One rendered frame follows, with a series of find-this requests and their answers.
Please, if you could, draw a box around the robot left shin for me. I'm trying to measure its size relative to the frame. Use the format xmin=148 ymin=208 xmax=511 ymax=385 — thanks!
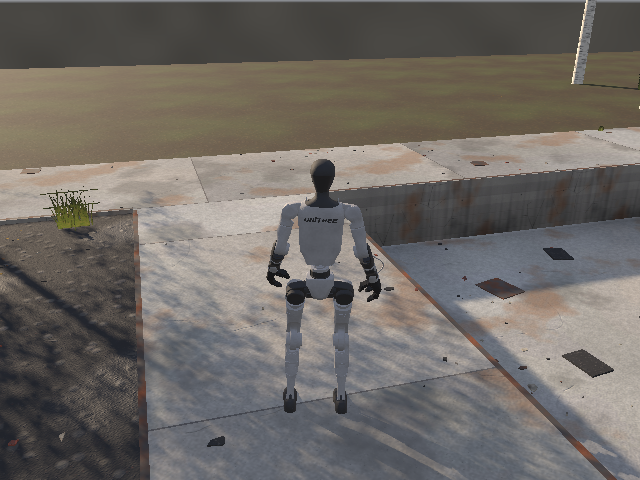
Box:
xmin=285 ymin=332 xmax=299 ymax=399

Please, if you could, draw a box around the left robot upper arm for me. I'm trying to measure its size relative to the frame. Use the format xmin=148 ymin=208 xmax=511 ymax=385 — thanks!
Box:
xmin=274 ymin=201 xmax=301 ymax=256

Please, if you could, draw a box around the robot left hand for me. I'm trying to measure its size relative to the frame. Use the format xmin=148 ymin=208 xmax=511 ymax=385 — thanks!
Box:
xmin=266 ymin=269 xmax=290 ymax=287

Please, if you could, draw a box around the right robot upper arm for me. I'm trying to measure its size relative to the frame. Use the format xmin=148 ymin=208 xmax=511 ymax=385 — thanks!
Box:
xmin=343 ymin=203 xmax=369 ymax=259

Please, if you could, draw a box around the robot left forearm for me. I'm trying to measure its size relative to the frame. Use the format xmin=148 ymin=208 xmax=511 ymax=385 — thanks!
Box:
xmin=268 ymin=240 xmax=285 ymax=273

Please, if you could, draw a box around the robot right foot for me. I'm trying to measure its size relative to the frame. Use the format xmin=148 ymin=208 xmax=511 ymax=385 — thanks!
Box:
xmin=333 ymin=388 xmax=347 ymax=414

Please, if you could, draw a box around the robot right hand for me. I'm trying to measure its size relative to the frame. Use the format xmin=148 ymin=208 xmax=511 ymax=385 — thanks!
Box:
xmin=358 ymin=279 xmax=382 ymax=302

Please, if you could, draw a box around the robot right forearm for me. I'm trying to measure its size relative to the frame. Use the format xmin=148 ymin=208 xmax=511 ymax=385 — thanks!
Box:
xmin=359 ymin=243 xmax=379 ymax=283

